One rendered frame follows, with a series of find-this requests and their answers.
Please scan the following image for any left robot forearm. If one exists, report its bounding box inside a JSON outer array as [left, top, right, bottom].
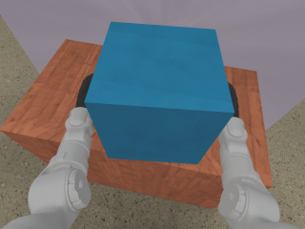
[[28, 107, 94, 211]]

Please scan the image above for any right robot forearm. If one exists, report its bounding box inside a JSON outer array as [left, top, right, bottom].
[[218, 116, 280, 218]]

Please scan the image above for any robot right hand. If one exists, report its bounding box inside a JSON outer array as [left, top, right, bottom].
[[228, 82, 239, 118]]

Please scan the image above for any pedestal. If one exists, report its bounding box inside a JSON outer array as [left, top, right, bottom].
[[0, 39, 274, 209]]

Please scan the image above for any robot right upper arm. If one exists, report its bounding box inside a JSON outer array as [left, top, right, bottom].
[[218, 181, 302, 229]]

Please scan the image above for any robot left hand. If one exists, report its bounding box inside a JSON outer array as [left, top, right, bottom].
[[75, 73, 93, 108]]

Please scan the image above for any robot left upper arm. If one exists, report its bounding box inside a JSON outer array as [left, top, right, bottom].
[[2, 168, 92, 229]]

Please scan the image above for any carton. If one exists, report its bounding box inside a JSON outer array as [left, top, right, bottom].
[[84, 21, 234, 164]]

